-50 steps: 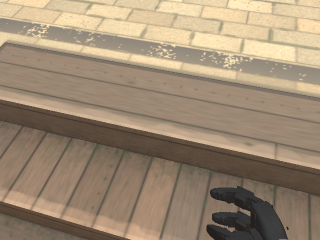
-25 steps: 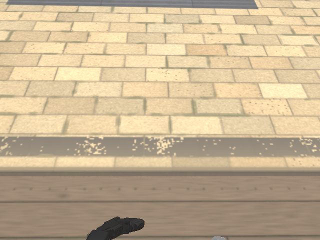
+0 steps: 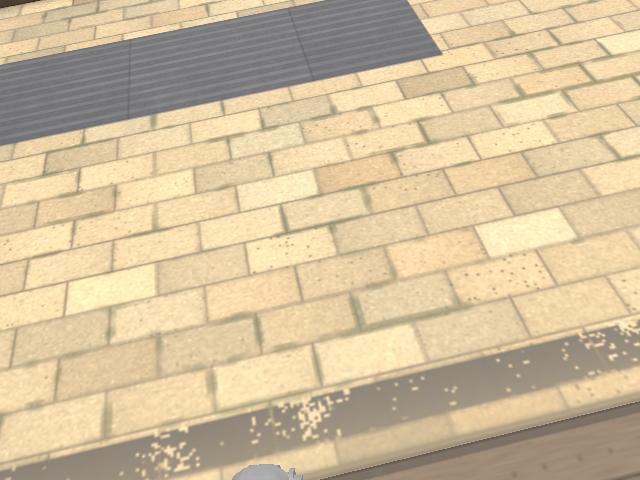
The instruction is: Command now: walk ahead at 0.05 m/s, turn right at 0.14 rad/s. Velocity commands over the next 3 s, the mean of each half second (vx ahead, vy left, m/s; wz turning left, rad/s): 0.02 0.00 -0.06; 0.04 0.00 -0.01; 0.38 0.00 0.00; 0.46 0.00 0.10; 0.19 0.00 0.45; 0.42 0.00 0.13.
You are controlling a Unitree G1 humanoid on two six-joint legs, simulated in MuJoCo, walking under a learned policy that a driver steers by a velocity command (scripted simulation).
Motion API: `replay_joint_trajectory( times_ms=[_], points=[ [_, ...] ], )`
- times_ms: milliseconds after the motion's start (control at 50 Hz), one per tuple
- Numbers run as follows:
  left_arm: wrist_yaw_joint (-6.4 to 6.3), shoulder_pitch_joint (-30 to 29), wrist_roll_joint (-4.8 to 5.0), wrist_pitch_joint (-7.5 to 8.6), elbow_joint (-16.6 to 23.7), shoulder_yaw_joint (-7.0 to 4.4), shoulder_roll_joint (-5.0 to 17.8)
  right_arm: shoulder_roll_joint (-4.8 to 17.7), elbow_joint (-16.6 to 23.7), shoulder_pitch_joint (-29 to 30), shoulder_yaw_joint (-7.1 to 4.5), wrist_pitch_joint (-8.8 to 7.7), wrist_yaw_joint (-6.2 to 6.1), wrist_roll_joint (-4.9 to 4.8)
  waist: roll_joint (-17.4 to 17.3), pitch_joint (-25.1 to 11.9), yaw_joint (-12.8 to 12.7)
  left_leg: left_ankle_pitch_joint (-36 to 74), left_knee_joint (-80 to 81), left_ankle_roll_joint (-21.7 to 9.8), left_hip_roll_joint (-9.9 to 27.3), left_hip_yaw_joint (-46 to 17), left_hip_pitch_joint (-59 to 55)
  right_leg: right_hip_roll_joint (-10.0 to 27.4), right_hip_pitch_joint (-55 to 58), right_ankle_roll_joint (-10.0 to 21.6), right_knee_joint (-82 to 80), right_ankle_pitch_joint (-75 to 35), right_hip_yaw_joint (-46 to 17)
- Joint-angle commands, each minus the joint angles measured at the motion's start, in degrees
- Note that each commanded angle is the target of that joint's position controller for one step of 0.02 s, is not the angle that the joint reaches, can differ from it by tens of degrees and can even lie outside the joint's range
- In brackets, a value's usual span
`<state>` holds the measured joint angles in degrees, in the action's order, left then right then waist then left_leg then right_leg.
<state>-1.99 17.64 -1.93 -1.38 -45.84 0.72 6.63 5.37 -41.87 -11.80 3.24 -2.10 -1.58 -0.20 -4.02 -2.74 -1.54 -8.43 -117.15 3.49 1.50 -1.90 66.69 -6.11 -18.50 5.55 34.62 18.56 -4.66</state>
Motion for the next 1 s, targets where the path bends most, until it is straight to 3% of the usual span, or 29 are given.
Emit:
replay_joint_trajectory(
  times_ms=[20,120,140,160,180,200,240,260,280,300,320,340,380,400,420,480,560,680,700,740,760,780,800,820,840,860,880,920,1000],
  points=[
    [-0.97,3.83,0.04,0.34,0.06,-0.27,2.96,1.54,5.63,6.86,-0.47,-1.04,-0.35,0.03,9.19,-0.83,-0.88,0.16,4.53,1.27,1.77,-2.13,9.13,16.54,14.23,4.19,-8.68,-29.68,-15.48],
    [-2.29,4.06,0.59,-1.7,-1.27,-0.55,3.84,-0.65,8.01,8.96,0.45,-0.68,0.02,-0.13,10.79,-1.23,0.18,-7.73,22.17,2.98,6.69,-0.52,3.98,17.24,18.86,6.75,-11.91,-37.24,-15.03],
    [-2.81,2.55,1.74,-2.27,-0.69,-1.12,5.26,-2.37,10.36,12.57,1.3,-0.46,-0.09,-0.2,12.1,-0.1,0.84,-17.16,31.53,1.14,8.45,-2.92,0.27,20.2,17.49,6.77,-14.57,-38.21,-16.05],
    [-2.65,3.6,2.83,-3.46,-0.81,-2.06,7.51,-2.12,10.82,14.43,1.51,0.12,0.06,-0.63,12.19,0.89,0.13,-32.4,45.33,0.27,4.89,6.61,-11.4,18.5,12.84,6.26,-18.27,-40.06,-11.29],
    [-2.29,8.17,3.46,-4.05,-2.28,-3.09,9.93,-0.96,10.45,16.06,0.74,0.35,0.17,-0.87,12.84,2.43,-1.29,-32.91,50.4,-0.97,1.65,11.89,-20.02,17.87,9.43,5.99,-19.92,-45.88,-11.24],
    [-2.05,10.54,3.97,-4.03,-3.41,-3.38,11.27,1.41,9.27,13.46,-0.38,0.32,0.09,-0.98,11.97,2.55,-0.3,-25.6,55.58,-2.06,-0.23,11.78,-24.77,17.67,12.03,5.0,-18.6,-56.35,-11.28],
    [-0.42,9.59,2.94,-2.29,-4.19,-3.59,10.76,4.24,4.37,3.6,-2.39,-1.49,0.19,-0.06,6.01,-7.96,3.78,-1.18,53.48,-9.48,1.0,0.54,-40.86,13.21,10.01,-1.11,-8.46,-93.02,-2.42],
    [0.32,4.16,4.01,-1.09,-2.88,-4.08,13.33,3.68,2.98,-2.75,-2.56,-1.56,0.16,0.26,9.39,-10.88,8.31,-6.4,65.2,-9.51,0.73,-0.81,-44.85,13.39,12.64,-1.09,-4.82,-88.11,-3.63],
    [1.01,1.65,4.18,-0.74,-2.18,-4.04,11.15,5.6,0.99,-4.34,-3.82,-1.18,-0.36,0.8,3.78,-11.81,8.08,-4.85,70.18,-10.3,2.25,-5.76,-51.4,10.11,8.78,-2.58,-0.27,-74.83,-2.71],
    [1.57,-0.3,2.54,-0.46,-2.35,-3.36,7.45,7.73,-0.93,-7.74,-4.95,-0.36,-1.18,1.88,-5.98,-11.61,9.48,-0.27,77.62,-14.88,8.05,-15.59,-56.32,3.82,1.84,-4.72,12.11,-41.85,-1.39],
    [1.84,-4.09,1.47,0.09,-1.76,-3.55,6.59,10.39,-1.6,-9.05,-6.03,-0.04,-2.14,3.95,-15.98,-11.89,10.78,10.7,82.26,-19.47,15.82,-28.96,-57.32,-1.36,-8.84,-6.79,37.21,2.21,-6.13],
    [2.59,-6.1,2.5,1.09,0.72,-3.53,6.18,10.09,-0.17,-6.57,-6.26,0.09,-2.44,4.24,-7.3,-9.06,9.26,8.58,80.45,-17.44,14.78,-24.53,-53.65,-2.25,-14.81,-5.79,50.57,9.76,-11.51],
    [2.22,-5.46,2.19,0.85,3.04,-2.5,3.75,5.87,0.79,-0.8,-5.9,-0.24,-2.51,1.95,1.66,-0.65,4.58,5.35,78.58,-13.1,12.06,-14.22,-47.35,-0.36,-22.24,-3.24,54.73,9.22,-8.79],
    [2.03,-2.21,1.46,0.23,1.97,-2.25,3.78,3.86,0.19,-0.41,-5.24,-0.37,-2.16,1.8,2.16,0.27,2.98,2.22,78.96,-12.02,11.81,-13.03,-45.04,-0.06,-22.87,-3.18,61.44,7.96,-7.44],
    [2.0,0.19,2.0,-0.37,1.94,-2.29,4.04,3.43,0.13,1.04,-5.2,-0.52,-1.73,1.73,3.04,2.14,1.1,-1.57,79.76,-11.42,10.95,-10.61,-40.96,-0.1,-21.88,-3.16,65.01,5.59,-5.73],
    [0.69,1.73,2.38,-1.85,3.5,-2.24,4.91,3.35,0.98,2.6,-4.56,-0.91,-1.4,1.69,0.6,5.17,-0.87,-5.44,82.18,-12.15,10.82,-6.94,-35.68,-1.51,-24.09,-4.78,69.08,-3.63,-4.96],
    [-1.23,-2.76,1.0,-2.52,9.28,-2.25,6.9,4.75,4.16,1.16,-4.41,0.53,-3.23,1.97,-4.1,2.84,0.39,-5.16,79.84,-12.7,11.4,-6.49,-40.32,0.66,-28.76,-9.57,60.99,-10.03,-4.91],
    [-1.2,-7.75,1.38,-3.51,15.25,-2.0,8.35,9.97,8.61,-3.37,-5.46,1.65,-6.28,1.18,-6.12,0.83,4.61,-0.55,76.57,-15.47,17.84,-18.89,-48.86,4.94,-34.73,-13.5,58.51,-4.24,-5.61],
    [-0.97,-6.98,1.48,-3.57,15.9,-0.92,6.31,11.49,9.05,-1.57,-5.65,2.69,-6.22,0.53,-6.29,1.49,2.64,1.48,79.09,-14.61,15.23,-15.11,-48.58,6.3,-32.02,-13.67,43.63,-0.16,1.22],
    [-0.08,-9.28,2.34,-3.24,16.54,0.03,5.66,14.43,9.69,-1.59,-6.71,3.84,-6.52,-0.19,-7.74,1.07,4.47,1.64,82.61,-11.62,14.18,-14.27,-44.14,8.93,-18.71,-11.78,22.08,16.23,5.46],
    [0.56,-6.75,2.88,-3.05,15.52,-0.74,6.82,15.75,8.79,-1.63,-7.39,3.96,-6.12,-0.75,-8.3,0.83,3.81,-1.54,81.67,-10.78,14.39,-14.51,-42.67,9.33,-11.54,-10.44,14.13,14.13,6.43],
    [1.22,0.38,2.62,-2.6,11.68,-1.93,7.35,14.0,6.69,-2.03,-6.96,3.62,-4.91,-0.81,-3.76,-1.72,0.92,-10.66,78.56,-10.04,11.07,-7.86,-38.6,5.14,3.4,-10.37,7.28,2.7,14.75],
    [1.93,4.16,1.94,-1.41,8.89,-3.04,9.46,6.57,4.15,-5.89,-4.87,2.92,-2.93,0.81,4.64,-3.1,0.82,-18.3,67.41,-7.23,4.29,-0.92,-36.43,5.81,11.17,-7.77,2.06,-1.84,6.46],
    [1.97,4.68,0.09,-0.3,10.02,-2.8,11.89,1.9,7.39,-2.46,-3.59,3.28,-2.14,0.19,21.5,-0.2,1.29,-26.91,52.19,-1.22,-1.71,-3.12,-27.99,19.46,6.86,2.71,-8.84,-8.8,-23.96],
    [1.75,0.8,-1.16,1.62,12.99,-2.01,10.64,4.69,7.02,-0.33,-4.72,3.67,-2.43,-1.55,17.31,1.13,0.74,-26.26,42.2,0.54,-1.89,-11.86,-29.57,25.76,0.32,9.04,-17.02,-6.75,-40.59],
    [1.53,-3.56,-0.59,2.75,13.67,-1.33,8.58,6.69,6.04,-0.42,-5.2,4.12,-2.17,-2.22,13.61,3.29,2.28,-23.58,39.59,1.33,-0.8,-12.95,-29.65,25.91,-1.62,9.11,-15.66,-2.02,-34.81],
    [1.16,-4.45,0.07,2.88,13.12,-1.08,7.46,6.54,5.2,-0.92,-4.97,4.48,-1.76,-1.44,12.23,1.71,2.58,-22.57,41.19,1.7,0.2,-11.38,-29.13,23.25,0.54,7.1,-15.05,8.38,-28.65],
    [-0.14,-0.04,2.01,1.44,9.19,-1.8,8.32,8.59,4.73,-0.99,-5.65,4.27,-0.93,-0.41,14.73,3.21,1.9,-22.16,45.22,1.84,-0.39,-3.83,-27.56,18.39,1.86,5.35,-15.83,20.45,-19.71],
    [-1.54,7.23,1.62,2.83,7.29,-3.61,11.47,8.76,3.76,1.95,-5.56,1.2,0.22,-1.25,9.23,3.21,-0.84,-16.85,47.93,-1.3,0.28,-2.35,-22.99,20.81,7.32,7.59,-20.19,19.07,-22.69]
  ],
)
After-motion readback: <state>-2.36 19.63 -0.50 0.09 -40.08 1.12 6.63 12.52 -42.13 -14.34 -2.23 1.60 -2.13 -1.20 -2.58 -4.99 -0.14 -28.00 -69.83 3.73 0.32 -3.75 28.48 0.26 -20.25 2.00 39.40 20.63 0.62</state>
